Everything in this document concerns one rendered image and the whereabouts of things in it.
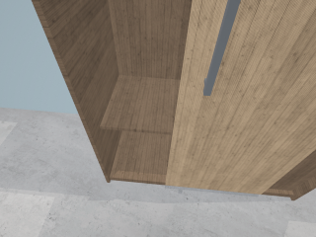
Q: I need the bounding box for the wardrobe door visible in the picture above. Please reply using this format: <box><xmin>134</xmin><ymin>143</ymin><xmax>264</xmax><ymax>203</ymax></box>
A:
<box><xmin>165</xmin><ymin>0</ymin><xmax>316</xmax><ymax>195</ymax></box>
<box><xmin>269</xmin><ymin>150</ymin><xmax>316</xmax><ymax>191</ymax></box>

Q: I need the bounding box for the handle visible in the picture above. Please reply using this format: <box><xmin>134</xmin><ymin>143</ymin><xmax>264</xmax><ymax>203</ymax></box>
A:
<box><xmin>203</xmin><ymin>0</ymin><xmax>241</xmax><ymax>96</ymax></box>

